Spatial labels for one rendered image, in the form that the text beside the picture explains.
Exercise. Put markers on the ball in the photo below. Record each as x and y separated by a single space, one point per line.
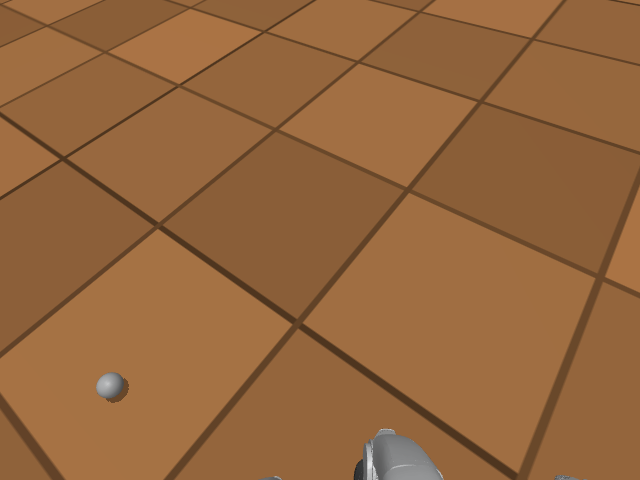
110 385

